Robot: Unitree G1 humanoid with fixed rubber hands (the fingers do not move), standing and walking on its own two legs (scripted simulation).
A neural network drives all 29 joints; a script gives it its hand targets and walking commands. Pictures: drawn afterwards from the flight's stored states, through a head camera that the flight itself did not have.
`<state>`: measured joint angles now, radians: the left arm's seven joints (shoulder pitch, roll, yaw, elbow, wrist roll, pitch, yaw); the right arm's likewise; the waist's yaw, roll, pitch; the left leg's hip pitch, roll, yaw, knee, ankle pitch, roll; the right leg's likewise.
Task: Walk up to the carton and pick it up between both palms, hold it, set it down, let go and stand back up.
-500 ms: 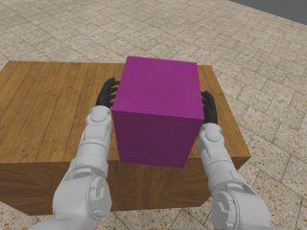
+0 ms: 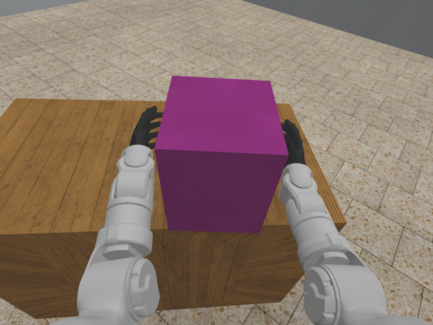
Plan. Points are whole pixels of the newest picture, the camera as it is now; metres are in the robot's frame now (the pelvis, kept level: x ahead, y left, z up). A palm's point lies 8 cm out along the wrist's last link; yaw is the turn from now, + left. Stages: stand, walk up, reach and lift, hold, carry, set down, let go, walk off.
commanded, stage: reach and lift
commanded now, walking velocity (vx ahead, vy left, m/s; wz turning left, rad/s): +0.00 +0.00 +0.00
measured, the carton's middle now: (217, 157) +0.42 -0.01 +0.08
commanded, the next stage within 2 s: hold in 1.78 s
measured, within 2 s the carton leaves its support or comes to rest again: neither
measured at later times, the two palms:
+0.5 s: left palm (135, 137) +0.38 +0.14 +0.17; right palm (300, 150) +0.36 -0.15 +0.16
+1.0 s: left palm (134, 132) +0.36 +0.14 +0.20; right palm (306, 139) +0.36 -0.15 +0.18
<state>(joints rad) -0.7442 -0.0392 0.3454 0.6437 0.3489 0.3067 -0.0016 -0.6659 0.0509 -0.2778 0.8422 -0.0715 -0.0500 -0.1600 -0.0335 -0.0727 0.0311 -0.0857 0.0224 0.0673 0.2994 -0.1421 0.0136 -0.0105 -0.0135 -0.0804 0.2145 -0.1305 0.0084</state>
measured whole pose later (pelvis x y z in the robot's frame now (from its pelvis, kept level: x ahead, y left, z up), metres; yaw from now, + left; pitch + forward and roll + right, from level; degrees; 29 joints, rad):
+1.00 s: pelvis +0.00 -0.01 +0.00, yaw +1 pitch -10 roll -1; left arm -0.66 -0.06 0.31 0.16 0.39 0.71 -0.03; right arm -0.70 -0.04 -0.01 0.62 0.18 0.22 -0.21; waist -0.09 -0.08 0.06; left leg 0.01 0.03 0.03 0.32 -0.16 0.00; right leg 0.09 -0.01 -0.10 0.25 -0.17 -0.01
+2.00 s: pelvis -0.01 -0.01 +0.00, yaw +1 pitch -12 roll -1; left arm -0.71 -0.05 0.33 0.09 0.42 0.82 -0.06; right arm -0.76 -0.07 0.04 0.59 0.25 0.30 -0.23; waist -0.10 -0.07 0.04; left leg 0.03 0.03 0.03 0.33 -0.15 0.00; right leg 0.11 0.00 -0.09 0.25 -0.16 -0.01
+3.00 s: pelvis +0.00 -0.02 +0.00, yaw +1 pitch -10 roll -1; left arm -0.71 -0.04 0.34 0.08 0.40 0.86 -0.07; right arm -0.78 -0.07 0.03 0.52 0.28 0.42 -0.26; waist -0.10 -0.05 0.00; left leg 0.02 0.02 0.03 0.32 -0.16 -0.01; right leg 0.09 0.00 -0.08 0.27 -0.18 -0.01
